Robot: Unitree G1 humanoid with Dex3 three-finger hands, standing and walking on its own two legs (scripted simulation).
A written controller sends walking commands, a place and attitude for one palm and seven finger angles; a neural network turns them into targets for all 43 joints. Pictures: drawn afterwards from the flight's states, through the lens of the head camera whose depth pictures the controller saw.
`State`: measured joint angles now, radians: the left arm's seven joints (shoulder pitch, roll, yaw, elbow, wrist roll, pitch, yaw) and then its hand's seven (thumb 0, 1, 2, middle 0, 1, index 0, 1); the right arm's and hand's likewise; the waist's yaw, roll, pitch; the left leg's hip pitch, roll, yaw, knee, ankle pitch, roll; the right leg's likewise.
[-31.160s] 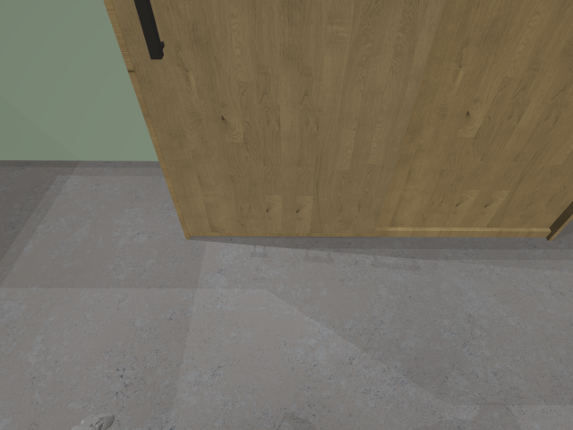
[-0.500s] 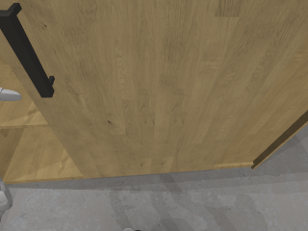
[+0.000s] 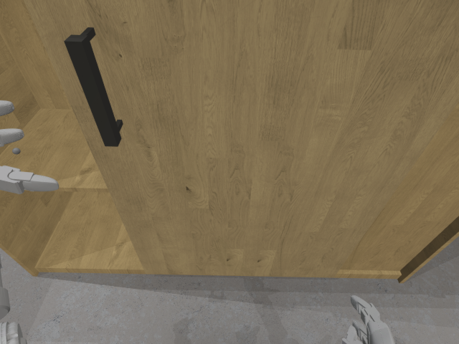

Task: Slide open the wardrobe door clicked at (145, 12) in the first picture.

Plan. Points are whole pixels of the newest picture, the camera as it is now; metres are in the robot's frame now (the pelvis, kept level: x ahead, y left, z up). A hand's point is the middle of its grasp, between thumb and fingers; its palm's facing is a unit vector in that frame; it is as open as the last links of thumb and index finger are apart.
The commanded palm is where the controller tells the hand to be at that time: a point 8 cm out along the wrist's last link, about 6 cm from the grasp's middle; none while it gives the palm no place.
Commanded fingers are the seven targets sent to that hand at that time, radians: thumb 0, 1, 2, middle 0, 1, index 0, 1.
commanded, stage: slip the hand off the handle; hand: left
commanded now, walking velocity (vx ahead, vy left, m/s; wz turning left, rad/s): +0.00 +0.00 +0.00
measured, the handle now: (101, 91) +0.50 +0.31 +0.20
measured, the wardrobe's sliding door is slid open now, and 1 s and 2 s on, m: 0.49 0.49 0.49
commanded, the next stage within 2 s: draw the hand back to the body in 0.26 s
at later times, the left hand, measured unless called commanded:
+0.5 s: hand (43, 154) +0.33 +0.33 +0.18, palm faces +0.24 -0.97 -0.09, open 14.7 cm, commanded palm +0.27 +0.38 +0.19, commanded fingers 0.00 -0.55 0.20 -0.25 -1.15 -0.25 -1.15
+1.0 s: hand (29, 194) +0.25 +0.31 +0.18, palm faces +0.37 -0.89 -0.25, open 14.1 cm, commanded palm +0.20 +0.34 +0.19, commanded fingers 0.00 -0.12 0.41 -0.23 -0.89 -0.23 -0.89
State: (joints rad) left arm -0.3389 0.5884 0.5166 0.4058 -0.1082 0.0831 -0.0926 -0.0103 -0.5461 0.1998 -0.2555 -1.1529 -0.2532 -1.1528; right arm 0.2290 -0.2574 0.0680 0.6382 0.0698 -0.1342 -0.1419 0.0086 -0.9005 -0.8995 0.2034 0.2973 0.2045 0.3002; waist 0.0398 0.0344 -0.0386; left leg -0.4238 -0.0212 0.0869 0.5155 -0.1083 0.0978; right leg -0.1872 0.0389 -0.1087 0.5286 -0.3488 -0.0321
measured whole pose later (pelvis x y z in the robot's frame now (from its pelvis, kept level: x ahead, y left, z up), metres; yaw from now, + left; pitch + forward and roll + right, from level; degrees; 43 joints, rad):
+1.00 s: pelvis +0.00 +0.00 +0.01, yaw -1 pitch -4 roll -2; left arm 0.05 0.46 0.44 -0.04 -0.19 0.08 -0.12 -0.01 -0.41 0.27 -0.25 -1.07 -0.25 -1.07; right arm 0.16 -0.25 0.11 0.59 0.05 -0.23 -0.09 0.01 -0.90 -0.90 0.20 0.30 0.20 0.30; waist 0.08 0.06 -0.02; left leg -0.32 -0.05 0.05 0.46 -0.13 0.08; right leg -0.08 0.04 -0.08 0.44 -0.30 -0.03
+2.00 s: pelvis +0.04 -0.03 +0.01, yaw -5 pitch -5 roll +0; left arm 0.47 0.36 0.32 -0.40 -0.11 -0.04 0.09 0.02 0.89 0.90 -0.21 -0.31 -0.21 -0.31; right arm 0.17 -0.22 0.04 0.62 0.01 -0.09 -0.07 0.01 -0.90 -0.90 0.20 0.30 0.20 0.30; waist 0.08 0.05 0.00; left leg -0.19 -0.05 0.05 0.39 -0.12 0.06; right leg 0.05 0.06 -0.02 0.33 -0.30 -0.06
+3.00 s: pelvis -0.06 +0.08 -0.01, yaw -3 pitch -2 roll -7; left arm 0.48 0.43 0.40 -0.57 -0.06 -0.20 0.15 0.02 0.89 0.90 -0.21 -0.30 -0.21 -0.30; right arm 0.19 -0.22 0.02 0.60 0.01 -0.06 -0.08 0.01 -0.90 -0.90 0.20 0.30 0.21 0.30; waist 0.04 0.03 0.02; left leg -0.49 -0.06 0.05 0.57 -0.16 0.08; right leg -0.28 0.05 -0.04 0.61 -0.36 0.00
